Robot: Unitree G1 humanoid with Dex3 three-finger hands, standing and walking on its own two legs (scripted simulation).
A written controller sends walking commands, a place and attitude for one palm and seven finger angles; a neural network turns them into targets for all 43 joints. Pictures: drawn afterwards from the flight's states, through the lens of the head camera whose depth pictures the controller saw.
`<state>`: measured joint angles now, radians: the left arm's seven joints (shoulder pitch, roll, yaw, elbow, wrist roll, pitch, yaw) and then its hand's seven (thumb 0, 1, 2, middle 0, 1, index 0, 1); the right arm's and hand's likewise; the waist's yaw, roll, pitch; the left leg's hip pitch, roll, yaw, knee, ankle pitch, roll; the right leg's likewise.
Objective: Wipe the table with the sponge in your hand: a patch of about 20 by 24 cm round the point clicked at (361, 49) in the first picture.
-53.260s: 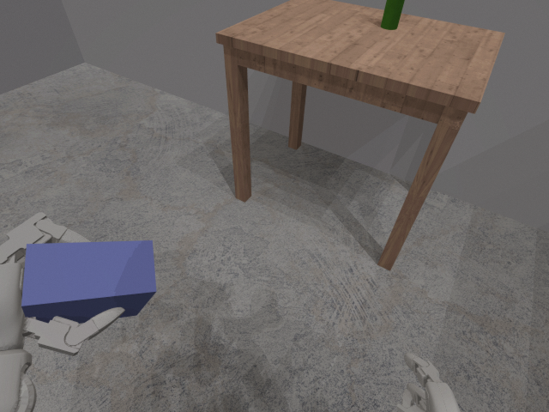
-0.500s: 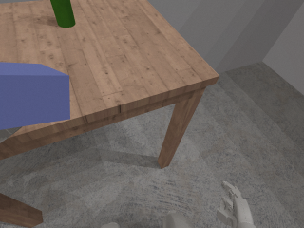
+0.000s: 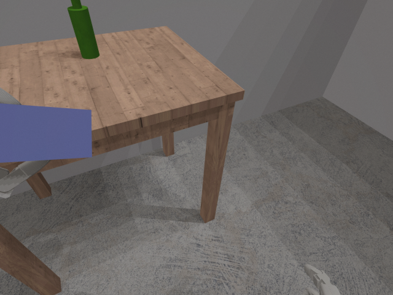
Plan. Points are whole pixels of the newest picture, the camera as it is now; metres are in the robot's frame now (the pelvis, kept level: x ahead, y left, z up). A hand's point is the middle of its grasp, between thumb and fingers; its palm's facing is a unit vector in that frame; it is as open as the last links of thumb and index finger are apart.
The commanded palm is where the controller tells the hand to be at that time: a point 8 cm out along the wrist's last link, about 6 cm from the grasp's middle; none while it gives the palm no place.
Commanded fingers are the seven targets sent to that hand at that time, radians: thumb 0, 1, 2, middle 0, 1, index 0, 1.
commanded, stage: stop stepping back and stand still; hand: left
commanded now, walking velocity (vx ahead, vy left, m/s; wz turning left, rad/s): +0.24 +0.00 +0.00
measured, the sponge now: (44, 133) +0.26 +0.20 +0.28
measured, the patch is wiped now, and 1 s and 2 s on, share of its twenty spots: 0.95 0.95 0.95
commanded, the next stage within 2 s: stand and wait in 0.44 s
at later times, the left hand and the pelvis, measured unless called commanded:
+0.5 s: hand (13, 162) +0.18 +0.19 +0.30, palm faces +0.50 -0.77 -0.40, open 9.7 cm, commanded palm +0.13 +0.25 +0.31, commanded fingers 0.00 0.10 1.30 -1.20 -1.60 -1.20 -1.60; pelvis -0.03 -0.03 +0.01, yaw +2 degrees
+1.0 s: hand out of the picture +0.22 +0.23 +0.30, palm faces +0.51 -0.77 -0.38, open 9.7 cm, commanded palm +0.16 +0.27 +0.31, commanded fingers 0.00 0.10 1.30 -1.20 -1.60 -1.20 -1.60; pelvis +0.00 -0.01 +0.03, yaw +1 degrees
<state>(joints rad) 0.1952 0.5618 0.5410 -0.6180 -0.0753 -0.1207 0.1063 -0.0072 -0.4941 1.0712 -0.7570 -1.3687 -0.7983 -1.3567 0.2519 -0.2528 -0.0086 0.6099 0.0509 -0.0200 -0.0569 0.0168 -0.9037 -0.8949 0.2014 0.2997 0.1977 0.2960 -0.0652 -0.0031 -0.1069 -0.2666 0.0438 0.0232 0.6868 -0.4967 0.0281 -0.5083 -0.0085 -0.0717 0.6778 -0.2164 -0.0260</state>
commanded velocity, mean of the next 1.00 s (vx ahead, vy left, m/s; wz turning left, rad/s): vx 0.07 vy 0.03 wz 0.00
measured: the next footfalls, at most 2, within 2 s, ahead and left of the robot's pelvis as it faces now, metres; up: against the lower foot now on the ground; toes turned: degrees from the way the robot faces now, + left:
right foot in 0.24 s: +0.04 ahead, -0.12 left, +0.00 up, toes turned -1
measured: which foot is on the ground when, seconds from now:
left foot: down 0.00-1.00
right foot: down 0.00-0.00, up 0.02-0.22, down 0.24-1.00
